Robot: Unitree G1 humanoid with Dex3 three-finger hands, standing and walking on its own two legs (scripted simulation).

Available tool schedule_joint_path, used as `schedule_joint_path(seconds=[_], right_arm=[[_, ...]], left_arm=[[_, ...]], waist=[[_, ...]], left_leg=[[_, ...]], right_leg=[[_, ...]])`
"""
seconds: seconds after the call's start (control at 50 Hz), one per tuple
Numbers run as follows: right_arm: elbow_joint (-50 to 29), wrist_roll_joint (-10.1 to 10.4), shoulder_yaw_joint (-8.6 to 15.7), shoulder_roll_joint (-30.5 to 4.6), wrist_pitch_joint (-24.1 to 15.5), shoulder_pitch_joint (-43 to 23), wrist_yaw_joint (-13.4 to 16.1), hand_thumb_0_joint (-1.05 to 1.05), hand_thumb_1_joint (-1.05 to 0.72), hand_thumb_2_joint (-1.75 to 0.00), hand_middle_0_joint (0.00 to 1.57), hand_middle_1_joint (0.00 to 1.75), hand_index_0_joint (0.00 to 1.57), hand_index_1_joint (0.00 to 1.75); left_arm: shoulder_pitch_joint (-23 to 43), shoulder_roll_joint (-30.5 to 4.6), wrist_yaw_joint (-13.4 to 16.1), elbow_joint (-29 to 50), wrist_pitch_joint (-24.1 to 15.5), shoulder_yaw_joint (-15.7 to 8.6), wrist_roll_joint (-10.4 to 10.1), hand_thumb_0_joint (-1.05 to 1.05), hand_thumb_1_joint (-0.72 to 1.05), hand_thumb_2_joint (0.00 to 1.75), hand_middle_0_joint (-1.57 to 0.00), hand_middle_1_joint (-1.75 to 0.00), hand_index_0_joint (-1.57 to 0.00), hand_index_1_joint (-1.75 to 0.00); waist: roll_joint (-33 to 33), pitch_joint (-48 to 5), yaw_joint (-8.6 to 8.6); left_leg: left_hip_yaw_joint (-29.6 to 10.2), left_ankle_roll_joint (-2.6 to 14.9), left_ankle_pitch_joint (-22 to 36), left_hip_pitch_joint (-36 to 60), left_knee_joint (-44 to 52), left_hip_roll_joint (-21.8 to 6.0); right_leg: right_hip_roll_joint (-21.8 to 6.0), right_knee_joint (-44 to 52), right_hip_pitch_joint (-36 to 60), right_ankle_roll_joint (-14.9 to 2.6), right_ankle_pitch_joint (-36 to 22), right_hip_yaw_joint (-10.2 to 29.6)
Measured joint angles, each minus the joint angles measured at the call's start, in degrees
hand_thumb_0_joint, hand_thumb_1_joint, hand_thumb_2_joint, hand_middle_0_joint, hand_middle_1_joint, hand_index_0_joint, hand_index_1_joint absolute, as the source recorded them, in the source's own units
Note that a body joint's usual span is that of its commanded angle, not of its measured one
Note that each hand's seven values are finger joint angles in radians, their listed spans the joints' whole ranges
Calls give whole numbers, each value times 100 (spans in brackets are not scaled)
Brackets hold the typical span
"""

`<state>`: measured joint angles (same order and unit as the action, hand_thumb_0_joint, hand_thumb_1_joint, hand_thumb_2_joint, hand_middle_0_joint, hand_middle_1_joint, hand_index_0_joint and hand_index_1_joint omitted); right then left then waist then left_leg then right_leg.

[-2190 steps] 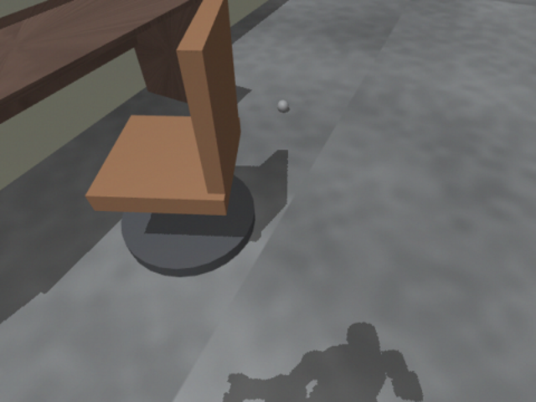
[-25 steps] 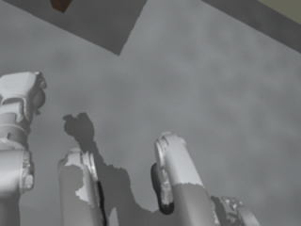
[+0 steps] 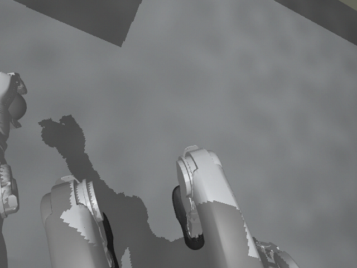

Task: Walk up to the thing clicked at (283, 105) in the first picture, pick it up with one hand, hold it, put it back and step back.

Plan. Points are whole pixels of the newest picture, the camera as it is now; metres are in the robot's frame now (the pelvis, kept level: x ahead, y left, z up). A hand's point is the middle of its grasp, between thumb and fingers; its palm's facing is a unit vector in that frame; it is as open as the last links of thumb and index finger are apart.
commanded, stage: crouch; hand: left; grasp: from above
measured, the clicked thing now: (6, 105) +0.50 +0.29 -0.19
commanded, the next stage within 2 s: lower in 0.02 s
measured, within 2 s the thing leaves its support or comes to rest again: rests again in 1.78 s
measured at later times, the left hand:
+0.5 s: hand (15, 112) +0.49 +0.28 -0.22, palm faces -0.47 -0.07 -0.88, open 9.4 cm
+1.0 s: hand (24, 114) +0.50 +0.28 -0.26, palm faces -0.46 -0.09 -0.89, open 9.3 cm
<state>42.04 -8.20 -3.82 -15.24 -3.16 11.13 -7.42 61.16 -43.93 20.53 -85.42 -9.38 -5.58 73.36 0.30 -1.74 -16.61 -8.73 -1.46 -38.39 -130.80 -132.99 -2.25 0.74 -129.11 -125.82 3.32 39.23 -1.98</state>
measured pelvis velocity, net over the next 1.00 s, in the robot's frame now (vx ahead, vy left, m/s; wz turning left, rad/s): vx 0.00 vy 0.00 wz -0.08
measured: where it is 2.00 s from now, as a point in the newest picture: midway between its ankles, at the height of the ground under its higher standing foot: (150, 241)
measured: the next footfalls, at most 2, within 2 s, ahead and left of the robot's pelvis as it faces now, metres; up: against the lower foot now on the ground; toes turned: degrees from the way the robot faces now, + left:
none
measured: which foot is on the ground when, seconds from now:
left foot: down 0.00-1.00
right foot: down 0.00-1.00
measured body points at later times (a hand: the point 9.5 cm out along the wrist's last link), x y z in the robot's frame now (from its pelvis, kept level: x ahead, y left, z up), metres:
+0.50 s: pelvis +0.00 +0.00 -0.03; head +0.27 +0.08 +0.32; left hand +0.51 +0.28 -0.17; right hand +0.02 -0.27 -0.12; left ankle +0.08 +0.14 -0.32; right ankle +0.10 -0.13 -0.32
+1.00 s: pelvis +0.00 +0.00 -0.04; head +0.29 +0.08 +0.29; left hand +0.52 +0.28 -0.21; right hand +0.02 -0.26 -0.12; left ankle +0.08 +0.14 -0.32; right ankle +0.10 -0.13 -0.32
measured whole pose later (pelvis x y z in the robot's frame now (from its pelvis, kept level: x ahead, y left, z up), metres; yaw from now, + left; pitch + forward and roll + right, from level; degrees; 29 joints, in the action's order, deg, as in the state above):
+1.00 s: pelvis +0.00 +0.00 -0.04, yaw -5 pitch +32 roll -12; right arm 38.7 -11.8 -11.2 -17.7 -6.6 8.3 -10.4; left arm 62.4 -53.4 26.3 -91.2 -11.1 -8.6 74.7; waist 4.7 6.5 -20.7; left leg -13.9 -1.9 -40.3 -135.8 -143.2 -1.7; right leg 2.4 -136.0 -129.1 4.0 39.7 -5.2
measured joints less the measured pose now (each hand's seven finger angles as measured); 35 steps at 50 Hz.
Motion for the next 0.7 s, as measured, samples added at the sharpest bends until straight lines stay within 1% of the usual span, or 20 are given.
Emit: schedule_joint_path(seconds=[0.1,0.18,0.26,0.32,0.48,0.54,0.7], right_arm=[[-33,1,-73,-9,2,-29,-25,0,-92,-90,20,30,20,30],[-71,-9,-116,-28,2,-62,-52,0,-92,-90,20,30,20,30],[-96,-40,-184,-66,-11,-121,-80,0,-92,-90,20,30,20,30],[-121,-68,-237,-94,-23,-156,-100,0,-92,-90,20,30,20,30],[-164,-141,-328,-111,-34,-179,-141,0,-92,-90,20,30,20,30],[-180,-176,-384,-112,-62,-193,-164,0,-92,-90,20,30,20,30],[-206,-234,-496,-118,-156,-212,-213,0,-92,-90,20,30,20,30]], left_arm=[[16,-46,-27,18,20,18,-19,-2,3,54,-60,-72,-71,-70],[15,-85,-46,25,13,-13,-31,-2,3,55,-60,-72,-72,-69],[82,-183,-45,-101,-14,22,-35,-2,2,55,-61,-72,-72,-69],[114,-275,-37,-162,-73,-14,-8,-2,2,55,-61,-72,-72,-69],[126,-437,132,-267,-170,-60,104,-2,3,54,-60,-72,-72,-69],[119,-499,194,-310,-172,-103,132,-2,3,54,-60,-72,-71,-69],[82,-626,340,-331,-133,-168,94,-2,4,53,-60,-72,-72,-69]], waist=[[31,59,-15],[51,113,-23],[78,175,-49],[106,236,-79],[194,378,-161],[226,445,-193],[285,576,-247]], left_leg=[[-29,-14,-17,-70,-103,13],[-68,-24,-33,-107,-183,22],[-119,-25,-46,-161,-281,19],[-165,-23,-54,-221,-381,21],[-234,-27,-70,-387,-634,55],[-262,-26,-79,-424,-704,59],[-339,-27,-124,-501,-837,51]], right_leg=[[3,-95,-61,-2,19,-13],[8,-159,-87,8,31,-38],[30,-225,-128,21,26,-71],[48,-292,-170,35,20,-99],[63,-499,-290,23,39,-131],[74,-551,-318,43,39,-144],[111,-626,-376,72,48,-192]])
